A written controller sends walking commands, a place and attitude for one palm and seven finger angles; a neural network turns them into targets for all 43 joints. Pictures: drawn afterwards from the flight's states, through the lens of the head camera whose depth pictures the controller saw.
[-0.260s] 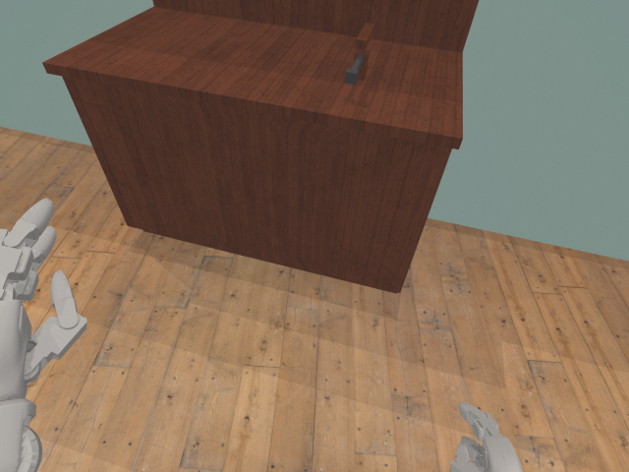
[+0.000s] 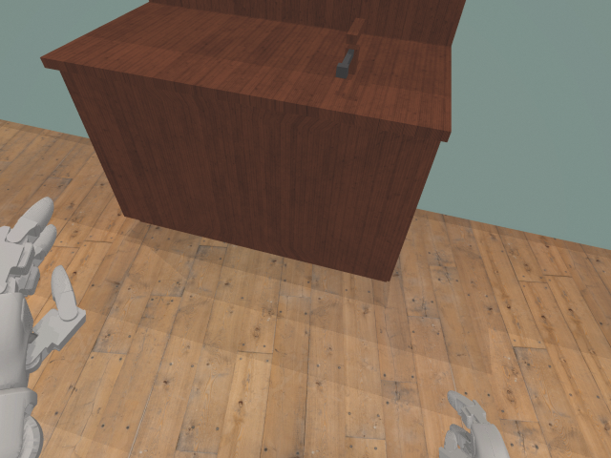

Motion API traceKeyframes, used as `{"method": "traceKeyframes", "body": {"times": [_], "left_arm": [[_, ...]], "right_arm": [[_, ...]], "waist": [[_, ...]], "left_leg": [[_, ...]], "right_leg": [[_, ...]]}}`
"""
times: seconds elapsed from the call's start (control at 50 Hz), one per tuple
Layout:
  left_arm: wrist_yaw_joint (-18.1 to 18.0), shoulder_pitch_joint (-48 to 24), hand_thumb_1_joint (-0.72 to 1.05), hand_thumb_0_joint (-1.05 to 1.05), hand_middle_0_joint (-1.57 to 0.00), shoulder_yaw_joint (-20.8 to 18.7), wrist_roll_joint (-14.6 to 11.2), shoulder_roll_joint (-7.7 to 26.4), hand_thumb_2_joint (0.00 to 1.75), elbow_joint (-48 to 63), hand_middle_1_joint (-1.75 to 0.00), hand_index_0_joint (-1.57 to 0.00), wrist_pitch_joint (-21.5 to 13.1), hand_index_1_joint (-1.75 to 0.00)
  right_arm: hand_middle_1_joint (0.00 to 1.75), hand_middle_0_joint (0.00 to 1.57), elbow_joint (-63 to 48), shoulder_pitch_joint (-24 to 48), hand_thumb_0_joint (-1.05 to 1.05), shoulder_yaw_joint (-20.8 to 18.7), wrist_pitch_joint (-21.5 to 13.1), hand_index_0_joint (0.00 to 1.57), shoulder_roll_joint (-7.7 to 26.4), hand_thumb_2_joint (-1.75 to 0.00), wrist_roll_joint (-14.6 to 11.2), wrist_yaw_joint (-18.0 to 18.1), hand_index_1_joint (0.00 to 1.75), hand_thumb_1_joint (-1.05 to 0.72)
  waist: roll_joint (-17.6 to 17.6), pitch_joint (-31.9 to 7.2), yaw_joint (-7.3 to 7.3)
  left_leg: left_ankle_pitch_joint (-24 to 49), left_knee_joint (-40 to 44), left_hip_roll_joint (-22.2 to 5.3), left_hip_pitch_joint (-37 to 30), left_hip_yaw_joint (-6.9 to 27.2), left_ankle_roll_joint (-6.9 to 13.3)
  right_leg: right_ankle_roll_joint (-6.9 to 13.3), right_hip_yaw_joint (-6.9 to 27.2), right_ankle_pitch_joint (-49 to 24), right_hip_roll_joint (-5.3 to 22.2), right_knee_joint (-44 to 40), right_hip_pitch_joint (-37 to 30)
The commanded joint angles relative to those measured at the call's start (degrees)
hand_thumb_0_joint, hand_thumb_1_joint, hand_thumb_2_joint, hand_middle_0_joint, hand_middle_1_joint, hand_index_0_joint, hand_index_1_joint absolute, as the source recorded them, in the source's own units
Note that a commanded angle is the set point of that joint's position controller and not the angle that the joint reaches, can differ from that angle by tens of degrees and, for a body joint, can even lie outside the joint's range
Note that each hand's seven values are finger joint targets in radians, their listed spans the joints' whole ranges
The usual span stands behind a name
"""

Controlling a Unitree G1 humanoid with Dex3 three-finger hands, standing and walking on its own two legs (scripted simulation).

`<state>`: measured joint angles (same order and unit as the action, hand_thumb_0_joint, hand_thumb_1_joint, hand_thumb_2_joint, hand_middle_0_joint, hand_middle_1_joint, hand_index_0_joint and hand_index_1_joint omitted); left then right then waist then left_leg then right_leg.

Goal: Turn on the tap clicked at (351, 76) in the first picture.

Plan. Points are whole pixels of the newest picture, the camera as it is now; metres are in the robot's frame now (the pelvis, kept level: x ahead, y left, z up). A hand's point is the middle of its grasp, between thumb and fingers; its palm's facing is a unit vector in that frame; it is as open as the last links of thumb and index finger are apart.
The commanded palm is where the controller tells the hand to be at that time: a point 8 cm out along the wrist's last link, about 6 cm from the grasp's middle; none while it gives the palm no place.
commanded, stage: look at it before walking up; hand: left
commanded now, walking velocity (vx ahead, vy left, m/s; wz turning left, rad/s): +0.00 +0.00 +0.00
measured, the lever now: (342, 70) +1.00 -0.03 +0.07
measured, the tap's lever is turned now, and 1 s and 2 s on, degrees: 0 0 0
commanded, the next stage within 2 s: turn to face it in 0.14 s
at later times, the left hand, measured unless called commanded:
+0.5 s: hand (97, 310) +0.22 +0.23 +0.15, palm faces +0.38 -0.86 -0.34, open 7.4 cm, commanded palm +0.17 +0.26 +0.18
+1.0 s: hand (174, 300) +0.24 +0.16 +0.15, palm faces +0.20 -0.88 -0.43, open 7.4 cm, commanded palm +0.20 +0.20 +0.18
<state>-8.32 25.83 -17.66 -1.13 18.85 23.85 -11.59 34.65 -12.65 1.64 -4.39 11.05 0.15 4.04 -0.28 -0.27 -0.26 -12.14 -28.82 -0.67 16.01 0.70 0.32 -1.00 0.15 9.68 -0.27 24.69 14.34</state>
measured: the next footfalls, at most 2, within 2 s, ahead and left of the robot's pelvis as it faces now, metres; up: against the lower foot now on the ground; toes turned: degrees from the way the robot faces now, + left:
right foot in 1.04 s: +0.00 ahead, -0.14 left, +0.00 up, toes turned -21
left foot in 1.40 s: +0.00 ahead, +0.08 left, +0.00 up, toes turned -24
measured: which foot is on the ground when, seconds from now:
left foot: down 0.00-1.00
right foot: down 0.00-0.86, up 0.88-1.00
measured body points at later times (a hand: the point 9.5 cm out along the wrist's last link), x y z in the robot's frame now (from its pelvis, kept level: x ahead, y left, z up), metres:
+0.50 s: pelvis -0.01 +0.00 -0.01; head -0.01 +0.00 +0.44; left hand +0.19 +0.27 +0.17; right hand +0.15 -0.24 -0.08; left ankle +0.04 +0.11 -0.74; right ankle +0.04 -0.13 -0.74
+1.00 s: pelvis -0.04 -0.02 -0.02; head -0.03 -0.04 +0.42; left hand +0.22 +0.20 +0.17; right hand +0.06 -0.28 -0.12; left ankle +0.04 +0.11 -0.74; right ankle -0.03 -0.12 -0.72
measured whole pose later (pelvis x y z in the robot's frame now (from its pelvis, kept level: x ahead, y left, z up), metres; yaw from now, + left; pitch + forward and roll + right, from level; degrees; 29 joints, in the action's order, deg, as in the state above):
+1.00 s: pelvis -0.04 -0.02 -0.02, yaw -18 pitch -1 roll +2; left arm -8.5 27.2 -21.9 -2.4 19.7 26.3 -10.8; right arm 31.7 -13.5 0.0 -1.7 10.9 -0.8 2.0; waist 0.6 1.9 -2.1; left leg -18.2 -40.2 -8.3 19.6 -12.6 -1.8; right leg -2.4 0.5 25.0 -1.1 52.1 27.1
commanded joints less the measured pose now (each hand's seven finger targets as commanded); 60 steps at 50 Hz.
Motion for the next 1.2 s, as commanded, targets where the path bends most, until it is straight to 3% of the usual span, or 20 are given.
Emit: {"method": "traceKeyframes", "body": {"times": [0.0, 0.18, 0.24, 0.5, 0.58, 0.68, 0.72, 0.78, 0.82, 0.84, 0.86, 0.88, 0.94, 0.98, 1.0, 1.02, 1.04, 1.08, 1.12, 1.18], "left_arm": [[-0.86, -4.48, 0.9, 0.0, -0.2, -6.01, 0.14, 9.37, 0.9, 14.02, -0.3, -0.2, -3.77, -0.3], [-0.94, -3.68, 0.9, 0.0, -0.2, -6.15, 0.21, 9.12, 0.9, 13.16, -0.3, -0.2, -3.95, -0.3], [-0.81, -3.88, 0.9, 0.0, -0.2, -6.12, 0.2, 8.9, 0.9, 12.49, -0.3, -0.2, -3.88, -0.3], [-0.86, -7.55, 0.9, 0.0, -0.2, -6.54, -0.2, 8.67, 0.9, 15.3, -0.3, -0.2, -3.03, -0.3], [-0.89, -6.01, 0.9, 0.0, -0.2, -8.08, -0.62, 9.71, 0.9, 17.39, -0.3, -0.2, -3.23, -0.3], [-1.18, -3.04, 0.9, 0.0, -0.2, -10.3, -1.12, 11.03, 0.9, 17.03, -0.3, -0.2, -3.39, -0.3], [-1.38, -1.71, 0.9, 0.0, -0.2, -11.22, -1.26, 11.27, 0.9, 16.12, -0.3, -0.2, -3.19, -0.3], [-1.26, -2.09, 0.9, 0.0, -0.2, -10.81, -1.22, 10.91, 0.9, 16.99, -0.3, -0.2, -3.32, -0.3], [-0.95, -2.42, 0.9, 0.0, -0.2, -11.03, -1.32, 10.82, 0.9, 17.27, -0.3, -0.2, -3.3, -0.3], [-0.72, -1.48, 0.9, 0.0, -0.2, -10.8, -1.11, 10.48, 0.9, 17.01, -0.3, -0.2, -3.25, -0.3], [-0.71, -0.55, 0.9, 0.0, -0.2, -10.81, -0.99, 10.33, 0.9, 15.84, -0.3, -0.2, -3.24, -0.3], [-0.72, -1.21, 0.9, 0.0, -0.2, -10.32, -0.73, 10.2, 0.9, 15.48, -0.3, -0.2, -3.54, -0.3], [-0.19, -5.95, 0.9, 0.0, -0.2, -6.99, -0.74, 8.64, 0.9, 17.98, -0.3, -0.2, -3.87, -0.3], [-0.33, -7.7, 0.9, 0.0, -0.2, -6.14, -0.32, 8.53, 0.9, 15.88, -0.3, -0.2, -3.62, -0.3], [-0.41, -10.16, 0.9, 0.0, -0.2, -5.81, 0.14, 8.95, 0.9, 15.73, -0.3, -0.2, -3.54, -0.3], [-0.71, -10.55, 0.9, 0.0, -0.2, -6.83, 0.69, 10.93, 0.9, 14.14, -0.3, -0.2, -3.13, -0.3], [-1.34, -10.86, 0.9, 0.0, -0.2, -8.78, 0.04, 13.16, 0.9, 13.44, -0.3, -0.2, -2.77, -0.3], [-1.37, -7.22, 0.9, 0.0, -0.2, -8.88, -0.43, 12.97, 0.9, 12.19, -0.3, -0.2, -2.57, -0.3], [-1.24, -1.34, 0.9, 0.0, -0.2, -12.45, -0.98, 14.6, 0.9, 14.42, -0.3, -0.2, -3.87, -0.3], [-0.93, 2.05, 0.9, 0.0, -0.2, -13.9, -1.62, 14.9, 0.9, 17.42, -0.3, -0.2, -5.78, -0.3]], "right_arm": [[0.3, 0.2, -9.23, 5.56, 0.0, -2.96, -3.3, 0.2, 6.99, -0.9, -0.09, 0.87, 0.3, -0.9], [0.3, 0.2, -9.08, 5.27, 0.0, -2.87, -3.42, 0.2, 7.15, -0.9, -0.15, 0.92, 0.3, -0.9], [0.3, 0.2, -9.09, 5.29, 0.0, -2.85, -3.44, 0.2, 7.06, -0.9, -0.1, 0.92, 0.3, -0.9], [0.3, 0.2, -11.61, 6.16, 0.0, -3.89, -2.0, 0.2, 7.27, -0.9, -0.74, -0.07, 0.3, -0.9], [0.3, 0.2, -12.38, 5.86, 0.0, -3.89, -1.24, 0.2, 6.73, -0.9, -0.63, -0.53, 0.3, -0.9], [0.3, 0.2, -11.86, 5.22, 0.0, -3.96, 0.02, 0.2, 5.65, -0.9, -0.13, -1.42, 0.3, -0.9], [0.3, 0.2, -11.86, 5.82, 0.0, -4.08, 0.51, 0.2, 5.81, -0.9, -0.11, -1.64, 0.3, -0.9], [0.3, 0.2, -12.28, 5.91, 0.0, -4.07, 1.25, 0.2, 6.38, -0.9, -0.38, -1.29, 0.3, -0.9], [0.3, 0.2, -13.02, 7.17, 0.0, -4.46, 1.31, 0.2, 7.24, -0.9, -0.86, -0.73, 0.3, -0.9], [0.3, 0.2, -13.11, 6.99, 0.0, -4.25, 1.16, 0.2, 7.2, -0.9, -1.19, -0.75, 0.3, -0.9], [0.3, 0.2, -13.07, 6.67, 0.0, -4.19, 0.72, 0.2, 6.83, -0.9, -1.05, -0.78, 0.3, -0.9], [0.3, 0.2, -12.58, 6.23, 0.0, -4.1, 0.25, 0.2, 6.4, -0.9, -0.99, -0.87, 0.3, -0.9], [0.3, 0.2, -11.82, 3.98, 0.0, -4.36, -1.25, 0.2, 7.58, -0.9, -0.85, -1.66, 0.3, -0.9], [0.3, 0.2, -11.58, 3.38, 0.0, -4.17, -2.2, 0.2, 7.82, -0.9, -0.97, -2.4, 0.3, -0.9], [0.3, 0.2, -11.59, 2.73, 0.0, -4.26, -2.56, 0.2, 7.86, -0.9, -1.04, -2.69, 0.3, -0.9], [0.3, 0.2, -11.9, 3.36, 0.0, -4.38, -2.51, 0.2, 7.04, -0.9, -1.06, -2.53, 0.3, -0.9], [0.3, 0.2, -12.69, 6.74, 0.0, -3.68, -2.84, 0.2, 6.46, -0.9, -0.43, -1.88, 0.3, -0.9], [0.3, 0.2, -11.44, 5.09, 0.0, -4.29, -2.09, 0.2, 6.91, -0.9, -0.53, -1.96, 0.3, -0.9], [0.3, 0.2, -10.75, 5.14, 0.0, -3.33, 0.15, 0.2, 5.74, -0.9, -0.36, -2.46, 0.3, -0.9], [0.3, 0.2, -11.23, 6.0, 0.0, -2.65, 1.13, 0.2, 5.03, -0.9, -0.23, -2.58, 0.3, -0.9]], "waist": [[3.9, -6.22, 0.0], [5.25, -4.76, -0.1], [3.16, -4.4, -0.04], [5.69, -4.39, -1.07], [2.69, -4.75, -1.03], [-5.69, -5.43, -0.41], [-5.87, -6.29, -0.44], [-2.67, -8.31, -0.52], [6.12, -8.41, -1.02], [11.92, -7.63, -1.11], [15.42, -5.88, -1.48], [14.93, -4.48, -1.51], [10.76, -3.25, -1.01], [8.37, -2.63, -1.25], [2.48, -1.83, -0.92], [-11.36, -0.88, -0.41], [-18.81, -1.01, -1.45], [-12.06, -3.51, -0.75], [-4.06, -7.16, -0.53], [-4.77, -9.15, -0.38]], "left_leg": [[0.34, 6.86, -2.29, 2.06, 0.92, 0.16], [-2.72, 9.09, -3.27, 4.68, 2.1, 0.29], [-3.12, 8.35, -3.24, 4.29, 1.41, 0.02], [-9.96, 3.23, -9.86, 4.27, -0.17, 1.16], [-13.02, -1.94, -8.14, 3.36, -2.18, 0.4], [-15.0, -9.73, -3.63, -0.23, -4.41, -1.67], [-13.02, -8.37, -3.63, -2.2, -4.36, -1.8], [-7.1, -2.0, -7.4, -6.17, -1.52, 0.08], [-5.62, 2.31, -13.97, -6.17, 2.78, 2.7], [-9.21, 7.75, -19.12, -2.12, 5.64, 4.91], [-11.99, 11.21, -23.93, 1.8, 7.59, 7.87], [-11.52, 11.45, -25.43, 4.03, 6.8, 9.18], [2.12, 3.22, -22.67, 2.85, -4.44, 5.02], [0.78, -4.08, -18.91, 3.74, -8.14, 1.55], [-2.88, -11.56, -14.82, 4.62, -9.34, -0.31], [-13.54, -23.28, -7.41, 9.74, -11.06, -2.88], [-24.49, -35.0, -2.16, 17.32, -7.14, -4.18], [-17.36, -42.24, -3.97, 16.29, 0.66, -4.29], [-12.23, -41.15, -4.03, 17.97, 1.39, -4.67], [-11.39, -30.64, -2.78, 14.37, -0.73, -4.02]], "right_leg": [[0.79, 2.25, -1.31, 1.64, -2.97, -6.38], [0.41, 1.04, 0.51, 0.9, -1.57, -6.95], [0.67, 1.88, 0.45, 1.08, -2.23, -5.83], [1.49, 7.79, 2.67, 0.57, 9.35, 5.41], [2.82, 12.64, 3.63, 2.37, 7.95, 9.94], [6.2, 25.12, 7.93, 7.27, -1.28, 14.9], [6.4, 25.89, 6.02, 6.99, -1.24, 14.64], [3.88, 19.48, 0.52, 2.72, 6.3, 14.36], [1.31, 12.94, 5.71, -1.51, 15.88, 16.69], [0.02, 8.66, 14.16, -3.03, 25.72, 15.74], [-1.16, 3.93, 17.82, -2.31, 34.63, 15.04], [-1.58, 2.55, 17.89, -0.32, 37.73, 14.21], [-1.85, -0.56, 17.38, 1.96, 27.68, 10.42], [-1.42, -3.1, 12.16, 0.85, 15.83, 4.05], [0.16, 0.08, 4.98, 1.89, 7.11, 2.83], [4.61, 15.81, -7.68, 9.39, -0.44, 2.92], [9.89, 30.97, -19.62, 17.97, -5.02, 2.02], [11.0, 32.32, -8.76, 17.43, -6.01, 1.82], [11.71, 25.2, -7.65, 14.69, -2.97, -3.33], [10.74, 19.06, -8.37, 12.18, -4.13, -4.28]]}}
